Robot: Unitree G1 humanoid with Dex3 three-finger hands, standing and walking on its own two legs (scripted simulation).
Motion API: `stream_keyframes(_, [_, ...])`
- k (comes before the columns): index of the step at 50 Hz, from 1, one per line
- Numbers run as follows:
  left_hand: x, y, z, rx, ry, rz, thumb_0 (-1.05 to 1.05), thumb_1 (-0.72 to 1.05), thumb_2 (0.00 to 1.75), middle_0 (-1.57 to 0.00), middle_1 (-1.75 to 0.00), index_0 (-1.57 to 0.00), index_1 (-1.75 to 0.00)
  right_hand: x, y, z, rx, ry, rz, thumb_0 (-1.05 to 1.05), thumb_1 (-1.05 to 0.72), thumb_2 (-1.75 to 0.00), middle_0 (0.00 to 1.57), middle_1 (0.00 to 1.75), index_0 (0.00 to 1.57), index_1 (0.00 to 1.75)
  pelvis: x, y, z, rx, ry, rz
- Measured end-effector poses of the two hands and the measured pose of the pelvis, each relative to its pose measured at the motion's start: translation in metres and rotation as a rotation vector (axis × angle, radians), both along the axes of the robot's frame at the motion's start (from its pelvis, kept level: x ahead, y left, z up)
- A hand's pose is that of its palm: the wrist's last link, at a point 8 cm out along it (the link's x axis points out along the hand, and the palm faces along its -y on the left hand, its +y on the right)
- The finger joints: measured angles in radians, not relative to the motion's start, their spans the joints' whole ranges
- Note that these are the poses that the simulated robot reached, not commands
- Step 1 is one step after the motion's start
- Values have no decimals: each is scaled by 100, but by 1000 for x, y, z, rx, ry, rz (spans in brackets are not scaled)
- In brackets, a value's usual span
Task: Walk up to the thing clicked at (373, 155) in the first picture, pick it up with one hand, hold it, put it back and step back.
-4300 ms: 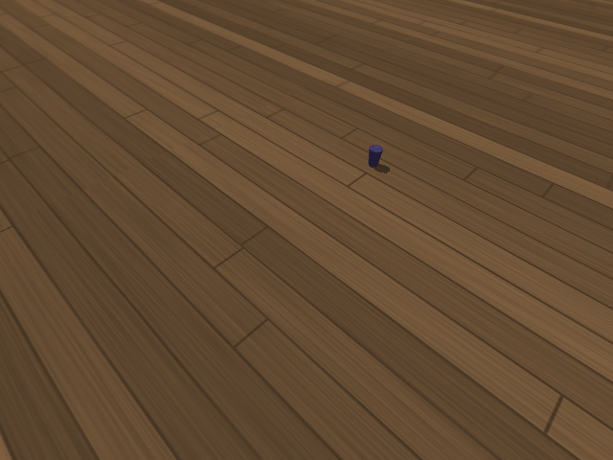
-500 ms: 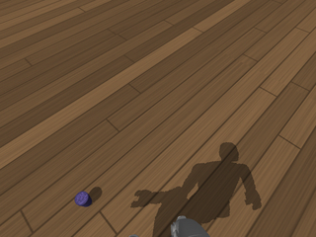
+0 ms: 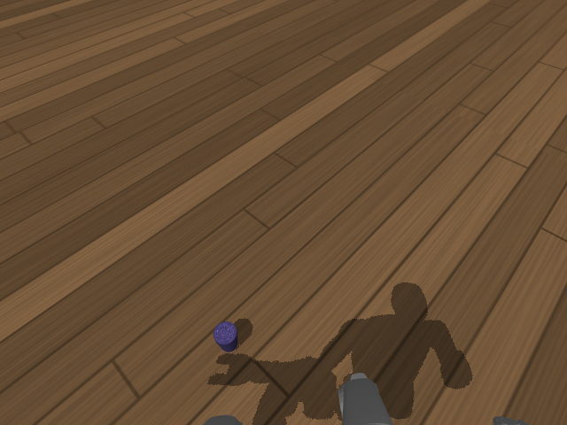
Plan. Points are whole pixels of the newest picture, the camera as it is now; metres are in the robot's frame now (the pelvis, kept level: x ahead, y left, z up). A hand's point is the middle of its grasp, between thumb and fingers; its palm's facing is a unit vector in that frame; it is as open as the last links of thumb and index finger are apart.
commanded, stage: walk up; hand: left
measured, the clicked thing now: (227, 338) +0.48 +0.20 -0.65
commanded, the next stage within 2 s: none
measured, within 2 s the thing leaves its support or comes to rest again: neither
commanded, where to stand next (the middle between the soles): +0.07 +0.02 m, yaw -7 degrees
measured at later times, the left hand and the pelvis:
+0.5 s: hand out of the picture +0.07 +0.34 -0.10, palm faces -0.16 -0.91 -0.38, open 7.4 cm; pelvis -0.05 +0.09 +0.05, yaw -10 degrees
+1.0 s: hand out of the picture +0.04 +0.31 -0.09, palm faces -0.17 -0.90 -0.39, open 7.4 cm; pelvis -0.03 +0.05 +0.05, yaw -10 degrees
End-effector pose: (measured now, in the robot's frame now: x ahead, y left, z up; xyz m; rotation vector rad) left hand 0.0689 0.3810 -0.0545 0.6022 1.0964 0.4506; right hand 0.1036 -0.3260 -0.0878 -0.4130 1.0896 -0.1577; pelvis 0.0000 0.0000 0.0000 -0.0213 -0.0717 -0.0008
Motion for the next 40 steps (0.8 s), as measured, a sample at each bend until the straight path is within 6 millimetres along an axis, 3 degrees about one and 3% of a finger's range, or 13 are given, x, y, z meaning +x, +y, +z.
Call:
stream_keyframes(5, [-16,9,-3,-103,44,-8,1,90,90,-21,-30,-20,-30,-69,49,13,38,128,-84,0,-90,-90,20,30,20,30,-18,26,25,-12,32,-3])
stream_keyframes(8, [-27,5,-4,-166,86,-39,1,90,90,-21,-30,-20,-30,-96,66,14,50,150,-101,0,-90,-90,21,30,20,30,-29,44,32,-1,45,-21])
stream_keyframes(13, [-33,-3,-9,-238,139,-128,1,90,90,-21,-30,-20,-30,-126,77,8,47,130,-163,0,-90,-90,21,30,21,30,-40,66,32,21,61,-92])
stream_keyframes(20, [-22,-2,-5,-299,76,-187,1,90,90,-21,-30,-21,-30,-139,95,24,39,73,-199,0,-90,-90,21,30,20,30,-45,78,43,23,29,-144])
stream_keyframes(25, [1,4,-3,-319,39,-222,1,90,90,-21,-30,-21,-30,-141,98,36,5,-9,-220,0,-90,-90,21,30,20,30,-49,92,46,24,14,-165])
stream_keyframes(30, [16,7,8,-318,32,-267,1,90,90,-21,-30,-20,-30,-153,94,51,-15,-27,-248,0,-90,-90,21,30,20,30,-54,90,56,12,10,-187])
stream_keyframes(35, [8,6,13,-302,63,-247,1,90,90,-21,-30,-20,-30,-169,79,54,-17,27,-265,0,-90,-90,21,30,20,30,-54,78,60,8,19,-197])
stream_keyframes(40, [-16,-6,8,-266,118,-198,0,91,90,-21,-29,-20,-30,-170,57,37,4,78,-285,0,-90,-90,20,30,20,30,-52,58,52,7,24,-200])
